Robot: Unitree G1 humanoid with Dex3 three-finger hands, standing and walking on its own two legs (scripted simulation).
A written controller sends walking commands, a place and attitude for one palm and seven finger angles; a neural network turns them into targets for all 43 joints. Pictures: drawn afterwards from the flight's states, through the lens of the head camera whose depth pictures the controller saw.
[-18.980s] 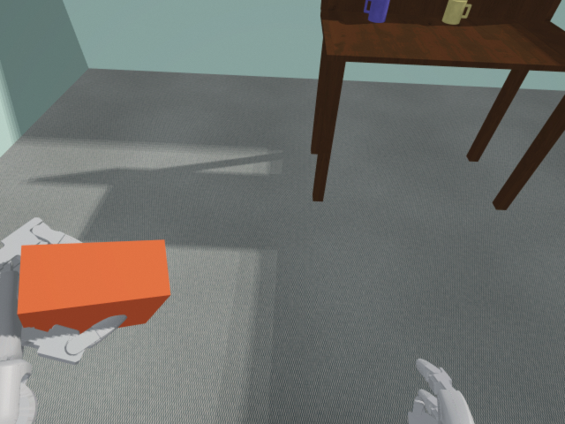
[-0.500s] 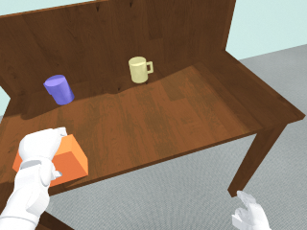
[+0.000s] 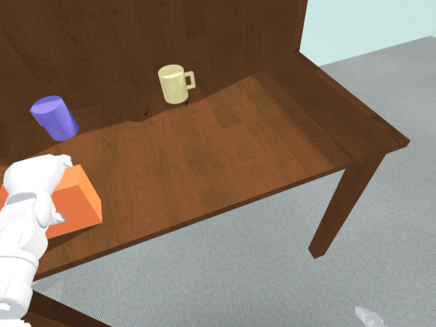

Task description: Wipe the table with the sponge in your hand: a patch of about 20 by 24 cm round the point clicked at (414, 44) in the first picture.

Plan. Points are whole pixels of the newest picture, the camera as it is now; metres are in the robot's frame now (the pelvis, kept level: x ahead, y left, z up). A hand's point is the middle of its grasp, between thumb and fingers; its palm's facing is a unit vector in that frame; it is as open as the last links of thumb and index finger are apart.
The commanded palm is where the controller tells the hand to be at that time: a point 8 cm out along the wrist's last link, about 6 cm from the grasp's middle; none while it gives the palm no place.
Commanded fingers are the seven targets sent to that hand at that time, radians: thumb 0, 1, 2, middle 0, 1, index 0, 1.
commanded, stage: wipe forward along the first lane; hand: left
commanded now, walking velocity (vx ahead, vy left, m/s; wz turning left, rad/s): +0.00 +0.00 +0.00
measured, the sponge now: (60, 210) +0.30 +0.36 +0.03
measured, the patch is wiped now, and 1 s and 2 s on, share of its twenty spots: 0.15 0.40 0.50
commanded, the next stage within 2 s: slide across to the middle lane in 0.86 s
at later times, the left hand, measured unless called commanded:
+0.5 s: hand (53, 169) +0.37 +0.39 +0.08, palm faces -0.14 +0.02 -0.99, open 9.7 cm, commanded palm +0.37 +0.39 +0.11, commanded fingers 0.00 0.10 1.30 -1.20 -1.60 -1.20 -1.60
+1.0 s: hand (52, 151) +0.42 +0.42 +0.08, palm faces -0.14 +0.00 -0.99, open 9.7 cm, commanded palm +0.41 +0.41 +0.12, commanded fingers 0.00 0.10 1.30 -1.20 -1.60 -1.20 -1.60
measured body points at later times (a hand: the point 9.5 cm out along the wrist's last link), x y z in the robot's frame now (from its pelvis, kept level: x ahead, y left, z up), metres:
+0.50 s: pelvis +0.00 +0.01 +0.00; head +0.05 -0.01 +0.44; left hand +0.38 +0.38 +0.13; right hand +0.08 -0.27 -0.14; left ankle +0.00 +0.13 -0.73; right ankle +0.04 -0.08 -0.73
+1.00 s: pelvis +0.02 +0.04 +0.00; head +0.08 +0.04 +0.44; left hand +0.43 +0.41 +0.13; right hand +0.09 -0.24 -0.13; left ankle +0.00 +0.13 -0.73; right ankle +0.04 -0.08 -0.73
